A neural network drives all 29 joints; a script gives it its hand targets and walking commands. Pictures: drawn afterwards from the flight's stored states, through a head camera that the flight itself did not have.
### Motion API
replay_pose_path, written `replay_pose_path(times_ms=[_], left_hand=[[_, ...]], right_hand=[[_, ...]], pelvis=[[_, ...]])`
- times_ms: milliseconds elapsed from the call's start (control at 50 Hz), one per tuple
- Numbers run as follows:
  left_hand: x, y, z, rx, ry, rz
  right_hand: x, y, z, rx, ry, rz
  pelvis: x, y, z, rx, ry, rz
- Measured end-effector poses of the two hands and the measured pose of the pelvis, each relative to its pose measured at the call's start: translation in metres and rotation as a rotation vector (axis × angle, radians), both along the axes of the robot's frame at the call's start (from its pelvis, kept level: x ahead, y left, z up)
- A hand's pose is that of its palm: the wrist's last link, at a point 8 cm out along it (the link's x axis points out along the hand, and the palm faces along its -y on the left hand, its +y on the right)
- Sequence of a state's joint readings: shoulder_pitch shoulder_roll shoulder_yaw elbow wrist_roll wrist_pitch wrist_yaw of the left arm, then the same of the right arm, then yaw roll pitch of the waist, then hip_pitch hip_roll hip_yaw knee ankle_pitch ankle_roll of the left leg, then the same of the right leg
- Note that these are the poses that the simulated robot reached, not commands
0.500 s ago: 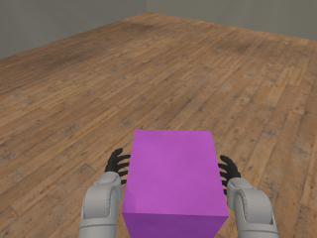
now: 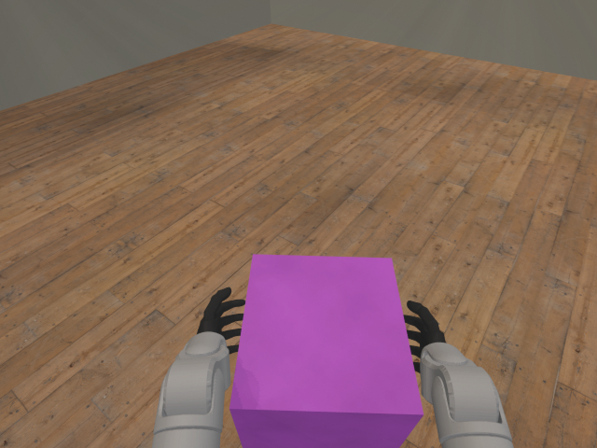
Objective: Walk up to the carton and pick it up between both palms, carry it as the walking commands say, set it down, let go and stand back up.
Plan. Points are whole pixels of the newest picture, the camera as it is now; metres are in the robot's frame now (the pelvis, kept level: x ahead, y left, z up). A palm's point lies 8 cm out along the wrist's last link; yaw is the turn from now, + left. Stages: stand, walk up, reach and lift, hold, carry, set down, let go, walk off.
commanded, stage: hold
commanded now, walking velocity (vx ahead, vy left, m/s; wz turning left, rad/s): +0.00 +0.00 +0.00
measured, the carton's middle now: (318, 365) +0.28 +0.02 -0.03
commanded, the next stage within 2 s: set down in 0.72 s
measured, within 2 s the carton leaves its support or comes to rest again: neither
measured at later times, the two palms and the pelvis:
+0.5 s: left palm (190, 331) +0.27 +0.19 +0.06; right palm (411, 360) +0.26 -0.10 +0.04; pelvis -0.01 +0.04 +0.00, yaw -4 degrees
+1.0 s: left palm (210, 330) +0.28 +0.17 +0.05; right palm (426, 368) +0.26 -0.12 +0.03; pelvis -0.03 +0.05 +0.00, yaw -6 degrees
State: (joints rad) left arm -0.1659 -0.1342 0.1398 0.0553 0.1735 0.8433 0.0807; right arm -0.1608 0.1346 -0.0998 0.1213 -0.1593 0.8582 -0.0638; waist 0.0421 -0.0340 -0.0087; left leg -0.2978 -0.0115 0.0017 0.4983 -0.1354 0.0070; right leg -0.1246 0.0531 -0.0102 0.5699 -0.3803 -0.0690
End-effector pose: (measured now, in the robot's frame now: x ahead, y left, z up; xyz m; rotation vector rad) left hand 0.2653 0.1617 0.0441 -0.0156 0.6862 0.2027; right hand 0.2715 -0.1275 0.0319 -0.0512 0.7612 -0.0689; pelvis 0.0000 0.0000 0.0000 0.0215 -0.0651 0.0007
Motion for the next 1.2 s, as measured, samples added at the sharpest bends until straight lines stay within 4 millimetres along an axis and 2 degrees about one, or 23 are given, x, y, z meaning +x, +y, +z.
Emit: replay_pose_path(times_ms=[100,280,420,600,800,1000,1200], left_hand=[[-0.004,0.003,-0.01,-0.015,-0.006,-0.009],[0.006,0.02,0.011,-0.007,-0.076,-0.01],[0.007,0.028,0.014,0.002,-0.056,-0.029],[0.008,0.026,0.015,-0.019,-0.055,-0.057],[0.011,0.016,0.02,-0.019,-0.07,-0.072],[0.018,0.007,0.002,-0.032,-0.048,-0.071],[0.031,0.003,-0.031,-0.027,-0.027,-0.065]], right_hand=[[-0.006,0.003,-0.007,-0.026,-0.007,0.009],[0.002,0.02,0.009,-0.02,-0.076,0.008],[-0.004,0.029,0.007,-0.008,-0.054,-0.011],[-0.016,0.027,0.007,0.004,-0.051,-0.064],[-0.016,0.018,0.014,-0.002,-0.064,-0.075],[-0.014,0.009,-0.007,0.002,-0.04,-0.082],[0.002,0.004,-0.037,-0.003,-0.014,-0.069]], pelvis=[[0.002,0.004,0.002,-0.006,-0.044,-0.038],[0.005,0.021,0.003,-0.011,-0.095,-0.06],[-0.001,0.036,0.005,-0.019,-0.11,-0.063],[-0.019,0.048,0.004,-0.027,-0.106,-0.08],[-0.032,0.05,0.002,-0.028,-0.117,-0.08],[-0.033,0.045,-0.003,-0.017,-0.113,-0.104],[-0.024,0.035,-0.004,-0.011,-0.022,-0.108]])
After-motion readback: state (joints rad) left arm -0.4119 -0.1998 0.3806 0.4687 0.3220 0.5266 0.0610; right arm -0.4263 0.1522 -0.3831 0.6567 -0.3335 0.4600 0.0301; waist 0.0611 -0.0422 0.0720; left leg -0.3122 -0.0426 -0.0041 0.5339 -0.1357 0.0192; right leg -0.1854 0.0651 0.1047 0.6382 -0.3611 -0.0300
